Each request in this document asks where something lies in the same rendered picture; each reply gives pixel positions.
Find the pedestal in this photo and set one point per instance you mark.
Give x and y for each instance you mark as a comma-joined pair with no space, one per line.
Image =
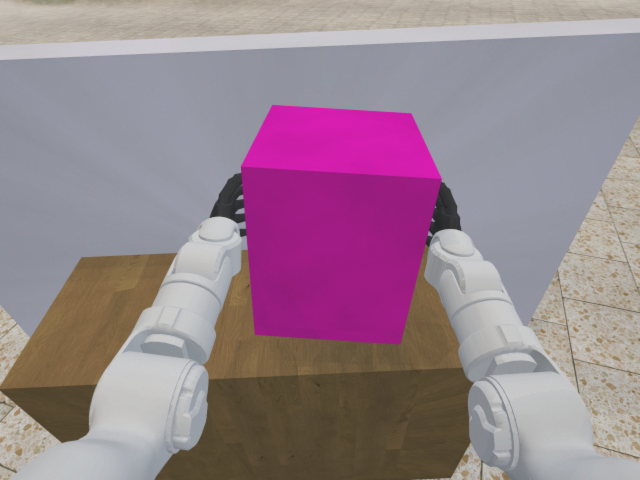
279,408

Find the left robot hand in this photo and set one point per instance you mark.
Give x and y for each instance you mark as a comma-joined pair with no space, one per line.
227,205

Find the left robot forearm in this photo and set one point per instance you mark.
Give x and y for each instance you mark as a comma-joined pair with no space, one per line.
180,323

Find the robot left upper arm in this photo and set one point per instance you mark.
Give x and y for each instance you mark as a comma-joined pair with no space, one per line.
148,407

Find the robot right upper arm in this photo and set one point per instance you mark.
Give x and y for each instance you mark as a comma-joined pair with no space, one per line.
533,426

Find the right robot hand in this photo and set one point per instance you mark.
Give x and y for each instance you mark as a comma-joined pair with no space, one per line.
445,214

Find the carton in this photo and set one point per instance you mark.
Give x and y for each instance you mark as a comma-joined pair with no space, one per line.
338,205

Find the right robot forearm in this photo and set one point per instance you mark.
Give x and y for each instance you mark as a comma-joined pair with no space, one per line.
492,338

